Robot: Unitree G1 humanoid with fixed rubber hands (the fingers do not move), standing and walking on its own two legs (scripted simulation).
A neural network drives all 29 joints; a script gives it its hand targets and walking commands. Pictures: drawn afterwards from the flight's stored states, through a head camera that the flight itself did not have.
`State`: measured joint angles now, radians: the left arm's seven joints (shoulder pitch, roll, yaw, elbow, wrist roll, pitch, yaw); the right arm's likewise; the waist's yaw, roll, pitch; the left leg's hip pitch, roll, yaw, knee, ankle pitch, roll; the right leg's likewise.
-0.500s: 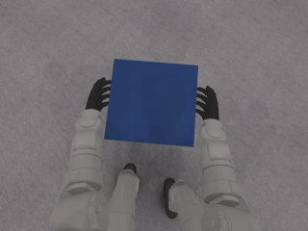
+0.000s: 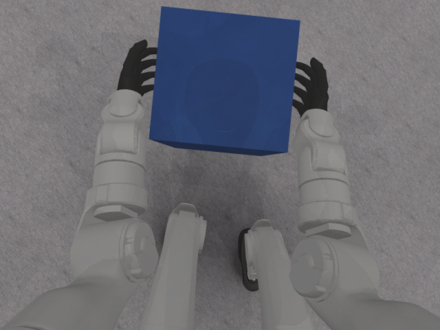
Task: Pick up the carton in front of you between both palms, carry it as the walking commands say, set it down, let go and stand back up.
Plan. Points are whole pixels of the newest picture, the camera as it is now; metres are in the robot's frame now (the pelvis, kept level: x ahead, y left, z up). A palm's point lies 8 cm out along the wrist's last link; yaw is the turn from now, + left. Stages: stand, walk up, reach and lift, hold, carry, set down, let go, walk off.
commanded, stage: set down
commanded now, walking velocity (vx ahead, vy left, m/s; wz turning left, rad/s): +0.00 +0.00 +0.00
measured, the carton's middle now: (222, 99) +0.49 +0.06 -0.17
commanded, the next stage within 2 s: none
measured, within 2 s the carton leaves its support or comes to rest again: rests again in 1.28 s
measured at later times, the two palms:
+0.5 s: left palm (140, 94) +0.50 +0.24 -0.24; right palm (275, 109) +0.51 -0.06 -0.23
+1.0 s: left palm (145, 97) +0.53 +0.25 -0.35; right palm (259, 113) +0.53 -0.05 -0.35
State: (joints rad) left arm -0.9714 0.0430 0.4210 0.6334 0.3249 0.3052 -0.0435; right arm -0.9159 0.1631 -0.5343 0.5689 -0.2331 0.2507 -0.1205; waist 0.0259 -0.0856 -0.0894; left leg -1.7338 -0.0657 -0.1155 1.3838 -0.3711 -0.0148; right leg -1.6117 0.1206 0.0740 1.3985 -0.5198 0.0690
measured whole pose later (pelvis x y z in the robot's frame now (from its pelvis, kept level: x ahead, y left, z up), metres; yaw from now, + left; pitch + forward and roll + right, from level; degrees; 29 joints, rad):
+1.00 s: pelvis -0.02 +0.00 -0.19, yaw -6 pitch +38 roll -6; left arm -1.54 0.40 0.27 0.97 0.11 0.31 -0.04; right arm -1.48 -0.08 -0.31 0.87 0.04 0.25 -0.28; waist 0.13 -0.10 0.38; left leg -2.21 -0.03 -0.10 2.09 -0.53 -0.02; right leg -2.09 0.23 0.04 2.10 -0.69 0.12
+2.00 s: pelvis -0.04 -0.01 -0.22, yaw -6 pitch +32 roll -3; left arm -1.60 0.46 0.40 1.12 0.16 0.20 -0.19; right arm -1.56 -0.14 -0.28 1.00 0.01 0.18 -0.14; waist 0.13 -0.10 0.52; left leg -2.20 0.03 -0.08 2.20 -0.55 -0.01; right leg -2.11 0.20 0.01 2.22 -0.67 0.09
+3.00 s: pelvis -0.02 +0.01 -0.06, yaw -4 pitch +44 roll -6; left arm -1.44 0.53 0.26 0.96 -0.01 0.26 -0.11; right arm -1.37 -0.17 -0.29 0.76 0.03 0.31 -0.20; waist 0.06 -0.06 0.14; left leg -1.96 -0.03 -0.07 1.61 -0.42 0.01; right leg -1.85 0.09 0.01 1.61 -0.54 0.06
